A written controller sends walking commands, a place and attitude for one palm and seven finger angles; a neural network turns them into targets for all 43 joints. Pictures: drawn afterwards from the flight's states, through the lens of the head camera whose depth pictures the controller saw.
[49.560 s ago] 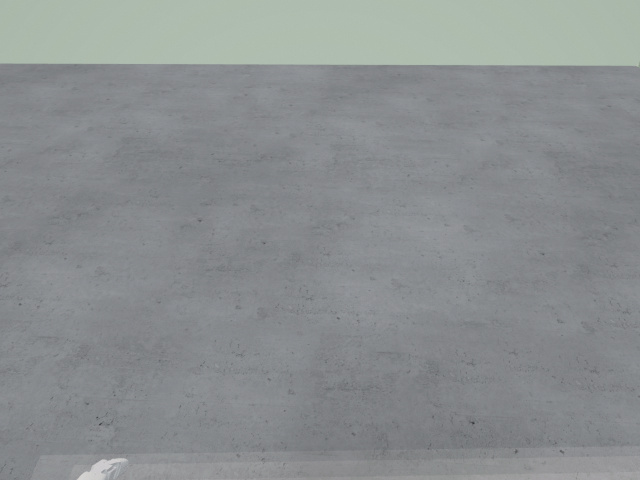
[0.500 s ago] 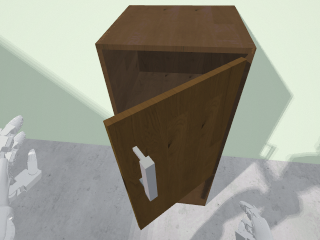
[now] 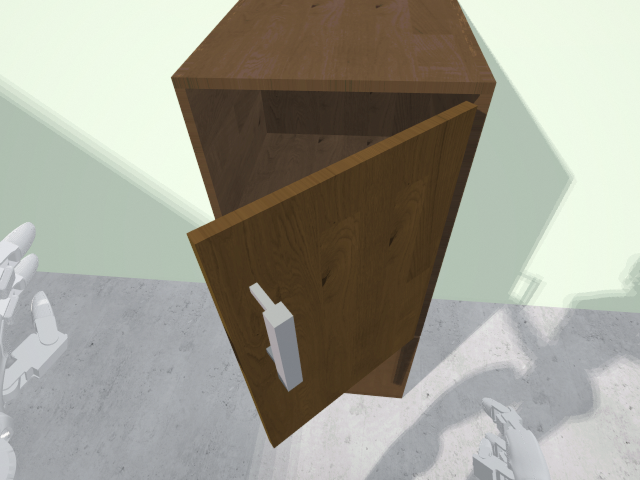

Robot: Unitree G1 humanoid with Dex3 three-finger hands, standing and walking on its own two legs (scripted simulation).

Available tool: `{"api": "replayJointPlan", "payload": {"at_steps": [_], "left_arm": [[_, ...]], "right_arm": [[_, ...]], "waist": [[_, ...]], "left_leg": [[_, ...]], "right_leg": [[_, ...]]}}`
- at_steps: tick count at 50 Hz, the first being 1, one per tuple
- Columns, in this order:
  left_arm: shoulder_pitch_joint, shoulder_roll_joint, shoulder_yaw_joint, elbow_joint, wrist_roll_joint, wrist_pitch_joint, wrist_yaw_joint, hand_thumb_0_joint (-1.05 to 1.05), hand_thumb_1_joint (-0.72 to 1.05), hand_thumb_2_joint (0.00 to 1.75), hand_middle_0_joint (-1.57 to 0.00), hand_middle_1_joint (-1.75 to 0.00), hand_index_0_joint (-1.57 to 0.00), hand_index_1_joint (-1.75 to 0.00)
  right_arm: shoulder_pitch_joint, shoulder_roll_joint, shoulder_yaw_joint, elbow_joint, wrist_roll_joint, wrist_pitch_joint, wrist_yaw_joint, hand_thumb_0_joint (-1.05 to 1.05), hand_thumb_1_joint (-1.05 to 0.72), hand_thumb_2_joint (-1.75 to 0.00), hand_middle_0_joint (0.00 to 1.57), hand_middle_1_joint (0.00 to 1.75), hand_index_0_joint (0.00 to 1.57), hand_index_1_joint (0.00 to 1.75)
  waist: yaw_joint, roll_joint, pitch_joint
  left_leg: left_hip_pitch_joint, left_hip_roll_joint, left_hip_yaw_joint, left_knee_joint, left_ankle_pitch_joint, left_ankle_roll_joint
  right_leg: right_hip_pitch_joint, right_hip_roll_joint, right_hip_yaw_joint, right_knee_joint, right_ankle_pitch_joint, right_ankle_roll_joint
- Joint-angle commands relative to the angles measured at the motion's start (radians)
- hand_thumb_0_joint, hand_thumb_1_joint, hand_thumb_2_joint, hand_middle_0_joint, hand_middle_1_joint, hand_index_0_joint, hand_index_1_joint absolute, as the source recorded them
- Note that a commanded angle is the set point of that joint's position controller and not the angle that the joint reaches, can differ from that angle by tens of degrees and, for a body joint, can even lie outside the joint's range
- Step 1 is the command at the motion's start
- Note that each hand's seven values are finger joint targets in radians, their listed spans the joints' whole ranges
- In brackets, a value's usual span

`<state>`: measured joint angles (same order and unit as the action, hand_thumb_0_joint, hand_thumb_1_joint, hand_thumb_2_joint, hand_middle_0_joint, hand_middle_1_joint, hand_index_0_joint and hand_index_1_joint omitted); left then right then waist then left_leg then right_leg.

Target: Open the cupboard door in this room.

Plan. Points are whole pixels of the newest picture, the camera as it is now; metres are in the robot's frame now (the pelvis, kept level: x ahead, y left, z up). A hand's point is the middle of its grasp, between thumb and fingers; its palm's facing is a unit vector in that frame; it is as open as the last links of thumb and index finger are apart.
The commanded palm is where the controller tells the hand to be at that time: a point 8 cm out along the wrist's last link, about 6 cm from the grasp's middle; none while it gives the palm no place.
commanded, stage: step back with the hand held close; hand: left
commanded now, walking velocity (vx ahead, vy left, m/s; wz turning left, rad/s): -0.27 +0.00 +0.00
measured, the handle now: (275, 338) +0.27 +0.09 +0.06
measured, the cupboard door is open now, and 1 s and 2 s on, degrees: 43 43 43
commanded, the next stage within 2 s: stop stepping back and stand still in 0.92 s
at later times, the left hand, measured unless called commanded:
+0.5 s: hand out of the picture +0.12 +0.30 +0.16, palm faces +0.42 -0.75 -0.51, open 7.4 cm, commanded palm +0.05 +0.34 +0.17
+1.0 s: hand out of the picture +0.03 +0.30 +0.17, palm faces +0.39 -0.82 -0.42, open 7.4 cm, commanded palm -0.03 +0.34 +0.17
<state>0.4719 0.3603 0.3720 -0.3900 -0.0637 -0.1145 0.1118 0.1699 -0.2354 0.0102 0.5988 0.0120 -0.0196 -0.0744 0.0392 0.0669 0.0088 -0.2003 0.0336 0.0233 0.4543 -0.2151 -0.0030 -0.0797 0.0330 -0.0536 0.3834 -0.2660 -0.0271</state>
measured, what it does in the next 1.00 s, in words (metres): walks backwards: left foot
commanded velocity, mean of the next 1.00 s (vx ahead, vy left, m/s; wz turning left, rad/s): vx -0.32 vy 0.00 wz -0.01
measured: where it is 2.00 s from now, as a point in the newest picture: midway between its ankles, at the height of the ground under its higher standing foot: outside the picture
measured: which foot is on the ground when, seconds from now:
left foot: down 0.00-0.58, up 0.60-0.68, down 0.70-1.00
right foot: down 0.00-0.74, up 0.76-1.00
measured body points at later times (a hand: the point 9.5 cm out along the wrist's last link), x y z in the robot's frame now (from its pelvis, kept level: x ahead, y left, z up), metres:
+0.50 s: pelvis -0.08 +0.03 -0.01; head -0.06 +0.04 +0.44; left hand +0.09 +0.34 +0.18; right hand +0.09 -0.20 -0.09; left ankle +0.02 +0.12 -0.74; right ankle -0.06 -0.09 -0.74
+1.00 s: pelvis -0.18 +0.05 +0.00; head -0.15 +0.08 +0.45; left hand +0.00 +0.34 +0.19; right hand +0.00 -0.17 -0.07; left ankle -0.05 +0.14 -0.74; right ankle -0.29 -0.07 -0.70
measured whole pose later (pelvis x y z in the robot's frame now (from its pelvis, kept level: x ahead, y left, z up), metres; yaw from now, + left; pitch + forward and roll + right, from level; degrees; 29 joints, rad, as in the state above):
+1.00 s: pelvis -0.18 +0.05 +0.00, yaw -2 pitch +3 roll -4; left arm 0.55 0.42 0.42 -0.60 -0.07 -0.18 0.17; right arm 0.16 -0.15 0.01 0.61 -0.02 -0.11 -0.03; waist 0.01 0.00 0.00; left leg -0.43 0.05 0.03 0.35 0.03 0.04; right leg -0.24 0.07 -0.02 0.73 -0.50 0.00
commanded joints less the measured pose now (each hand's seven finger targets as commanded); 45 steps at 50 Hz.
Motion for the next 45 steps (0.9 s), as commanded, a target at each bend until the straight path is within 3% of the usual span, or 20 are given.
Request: {"api": "replayJointPlan", "payload": {"at_steps": [1, 2, 6, 12, 16, 20, 22, 24, 26, 28, 29, 30, 32, 34, 35, 37, 38, 40, 41, 45], "left_arm": [[0.014, 0.204, 0.113, -0.232, 0.001, -0.055, 0.014, 0.00, 0.90, 0.90, -0.20, -0.30, -0.20, -0.30], [0.020, 0.221, 0.124, -0.253, 0.002, -0.056, 0.019, 0.00, 0.90, 0.90, -0.20, -0.30, -0.20, -0.30], [0.053, 0.249, 0.162, -0.288, -0.002, -0.058, 0.032, 0.00, 0.90, 0.90, -0.20, -0.30, -0.20, -0.30], [0.086, 0.248, 0.164, -0.312, -0.002, -0.069, 0.048, 0.00, 0.90, 0.90, -0.20, -0.30, -0.20, -0.30], [0.082, 0.242, 0.168, -0.333, 0.007, -0.090, 0.057, 0.00, 0.90, 0.90, -0.20, -0.30, -0.20, -0.30], [0.071, 0.232, 0.190, -0.346, 0.028, -0.114, 0.062, 0.00, 0.90, 0.90, -0.20, -0.30, -0.20, -0.30], [0.058, 0.235, 0.204, -0.340, 0.040, -0.122, 0.061, 0.00, 0.90, 0.90, -0.20, -0.30, -0.20, -0.30], [0.074, 0.227, 0.204, -0.327, 0.034, -0.124, 0.057, 0.00, 0.90, 0.90, -0.20, -0.30, -0.20, -0.30], [0.079, 0.225, 0.195, -0.325, 0.022, -0.130, 0.055, 0.00, 0.90, 0.90, -0.20, -0.30, -0.20, -0.30], [0.066, 0.218, 0.163, -0.351, 0.013, -0.129, 0.060, 0.00, 0.90, 0.90, -0.20, -0.30, -0.20, -0.30], [0.042, 0.212, 0.146, -0.355, 0.017, -0.126, 0.066, 0.00, 0.90, 0.90, -0.20, -0.30, -0.20, -0.30], [0.013, 0.214, 0.137, -0.361, 0.022, -0.123, 0.073, 0.00, 0.90, 0.90, -0.20, -0.30, -0.20, -0.30], [-0.025, 0.242, 0.158, -0.348, 0.026, -0.117, 0.080, 0.00, 0.90, 0.90, -0.20, -0.30, -0.20, -0.30], [-0.042, 0.245, 0.167, -0.339, 0.024, -0.115, 0.082, 0.00, 0.90, 0.90, -0.20, -0.30, -0.20, -0.30], [-0.060, 0.250, 0.173, -0.377, 0.028, -0.128, 0.080, 0.00, 0.90, 0.90, -0.20, -0.30, -0.20, -0.30], [-0.005, 0.272, 0.222, -0.352, 0.028, -0.147, 0.071, 0.00, 0.90, 0.90, -0.20, -0.30, -0.20, -0.30], [-0.015, 0.239, 0.209, -0.377, 0.022, -0.146, 0.068, 0.00, 0.90, 0.90, -0.20, -0.30, -0.20, -0.30], [-0.002, 0.219, 0.193, -0.390, 0.018, -0.152, 0.075, 0.00, 0.90, 0.90, -0.20, -0.30, -0.20, -0.30], [0.042, 0.202, 0.176, -0.389, 0.014, -0.145, 0.075, 0.00, 0.90, 0.90, -0.20, -0.30, -0.20, -0.30], [0.059, 0.191, 0.141, -0.423, 0.001, -0.120, 0.072, 0.00, 0.90, 0.90, -0.20, -0.30, -0.20, -0.30]], "right_arm": [[-0.098, -0.110, -0.054, -0.190, 0.003, -0.014, -0.007, 0.00, -0.90, -0.90, 0.20, 0.30, 0.20, 0.30], [-0.103, -0.112, -0.056, -0.194, 0.004, -0.008, -0.012, 0.00, -0.90, -0.90, 0.20, 0.30, 0.20, 0.30], [-0.098, -0.104, -0.061, -0.217, 0.010, 0.007, -0.014, 0.00, -0.90, -0.90, 0.20, 0.30, 0.20, 0.30], [-0.094, -0.113, -0.068, -0.224, 0.010, 0.004, -0.018, 0.00, -0.90, -0.90, 0.20, 0.30, 0.20, 0.30], [-0.083, -0.120, -0.064, -0.231, 0.008, -0.018, -0.016, 0.00, -0.90, -0.90, 0.20, 0.30, 0.20, 0.30], [-0.078, -0.131, -0.066, -0.233, 0.002, -0.053, -0.018, 0.00, -0.90, -0.90, 0.20, 0.30, 0.20, 0.30], [-0.076, -0.132, -0.072, -0.230, -0.002, -0.069, -0.020, 0.00, -0.90, -0.90, 0.20, 0.30, 0.20, 0.30], [-0.064, -0.118, -0.071, -0.222, -0.002, -0.081, -0.012, 0.00, -0.90, -0.90, 0.20, 0.30, 0.20, 0.30], [-0.051, -0.105, -0.071, -0.207, -0.004, -0.088, -0.005, 0.00, -0.90, -0.90, 0.20, 0.30, 0.20, 0.30], [-0.031, -0.098, -0.079, -0.181, -0.003, -0.088, 0.001, 0.00, -0.90, -0.90, 0.20, 0.30, 0.20, 0.30], [-0.025, -0.101, -0.082, -0.161, -0.005, -0.086, 0.004, 0.00, -0.90, -0.90, 0.20, 0.30, 0.20, 0.30], [-0.029, -0.095, -0.077, -0.151, -0.009, -0.084, 0.007, 0.00, -0.90, -0.90, 0.20, 0.30, 0.20, 0.30], [-0.051, -0.083, -0.064, -0.138, -0.015, -0.083, 0.000, 0.00, -0.90, -0.90, 0.20, 0.30, 0.20, 0.30], [-0.058, -0.089, -0.057, -0.142, -0.010, -0.082, -0.014, 0.00, -0.90, -0.90, 0.20, 0.30, 0.20, 0.30], [-0.069, -0.118, -0.064, -0.156, -0.010, -0.089, -0.019, 0.00, -0.90, -0.90, 0.20, 0.30, 0.20, 0.30], [-0.077, -0.112, -0.067, -0.156, -0.017, -0.110, -0.019, 0.00, -0.90, -0.90, 0.20, 0.30, 0.20, 0.30], [-0.060, -0.096, -0.069, -0.160, -0.035, -0.122, -0.012, 0.00, -0.90, -0.90, 0.20, 0.30, 0.20, 0.30], [-0.049, -0.091, -0.086, -0.132, -0.033, -0.138, 0.007, 0.00, -0.90, -0.90, 0.20, 0.30, 0.20, 0.30], [-0.049, -0.095, -0.087, -0.126, -0.026, -0.140, 0.017, 0.00, -0.90, -0.90, 0.20, 0.30, 0.20, 0.30], [-0.060, -0.092, -0.072, -0.115, -0.023, -0.142, 0.034, 0.00, -0.90, -0.90, 0.20, 0.30, 0.20, 0.30]], "waist": [[-0.023, -0.056, -0.124], [-0.021, -0.027, -0.138], [-0.024, -0.070, -0.156], [-0.028, 0.002, -0.134], [-0.034, 0.029, -0.083], [-0.029, 0.121, -0.063], [-0.023, 0.167, -0.058], [-0.025, 0.103, -0.063], [-0.036, 0.012, -0.043], [-0.048, -0.173, -0.087], [-0.051, -0.218, -0.088], [-0.054, -0.226, -0.086], [-0.059, -0.176, -0.061], [-0.054, -0.098, -0.030], [-0.039, 0.030, -0.040], [-0.032, 0.239, -0.112], [-0.041, 0.236, -0.114], [-0.041, 0.074, -0.119], [-0.037, 0.063, -0.149], [-0.045, 0.168, -0.167]], "left_leg": [[0.113, 0.025, -0.012, 0.018, 0.339, 0.041], [0.112, 0.030, -0.018, 0.012, 0.372, 0.042], [0.080, 0.044, -0.022, 0.015, 0.371, 0.038], [-0.023, 0.055, -0.050, -0.005, 0.235, 0.039], [-0.155, 0.075, -0.101, -0.088, -0.066, 0.052], [-0.398, 0.146, -0.194, -0.233, -0.396, 0.093], [-0.502, 0.174, -0.236, -0.277, -0.475, 0.115], [-0.496, 0.163, -0.223, -0.234, -0.457, 0.110], [-0.378, 0.086, -0.157, -0.113, -0.354, 0.067], [-0.113, -0.014, -0.056, 0.180, -0.188, 0.007], [-0.047, -0.037, -0.036, 0.333, -0.136, -0.004], [-0.051, -0.041, -0.043, 0.407, -0.123, -0.003], [-0.060, -0.019, -0.058, 0.295, -0.128, 0.003], [-0.067, 0.012, -0.082, 0.014, -0.018, 0.022], [-0.112, 0.093, -0.176, -0.063, 0.081, 0.054], [-0.272, 0.248, -0.343, -0.258, -0.104, 0.123], [-0.318, 0.306, -0.438, -0.323, -0.183, 0.166], [-0.171, 0.289, -0.359, -0.221, -0.009, 0.190], [-0.094, 0.263, -0.292, -0.190, 0.067, 0.177], [-0.040, 0.224, -0.222, -0.261, -0.007, 0.129]], "right_leg": [[-0.101, -0.109, 0.080, -0.030, 0.471, 0.053], [-0.087, -0.109, 0.071, -0.012, 0.473, 0.049], [-0.094, -0.099, 0.084, 0.013, 0.457, 0.045], [-0.103, -0.100, 0.100, 0.029, 0.321, 0.037], [-0.110, -0.067, 0.100, 0.037, 0.076, 0.033], [0.035, -0.007, 0.065, 0.198, -0.019, 0.044], [0.106, 0.017, 0.051, 0.288, -0.002, 0.043], [0.084, 0.013, 0.069, 0.264, -0.035, 0.029], [-0.075, -0.039, 0.149, 0.096, -0.099, -0.008], [-0.338, -0.183, 0.318, -0.102, -0.218, -0.072], [-0.432, -0.269, 0.384, -0.146, -0.196, -0.111], [-0.433, -0.302, 0.374, -0.130, -0.081, -0.124], [-0.394, -0.277, 0.306, -0.059, 0.094, -0.098], [-0.341, -0.153, 0.201, 0.061, 0.137, -0.016], [-0.286, -0.057, 0.139, 0.132, 0.130, 0.030], [-0.114, 0.042, 0.071, 0.442, -0.104, 0.053], [-0.138, 0.050, 0.102, 0.634, -0.221, 0.049], [-0.276, 0.027, 0.139, 0.686, -0.224, 0.037], [-0.302, 0.024, 0.116, 0.653, -0.226, 0.041], [-0.254, 0.037, 0.039, 0.496, -0.252, 0.043]]}}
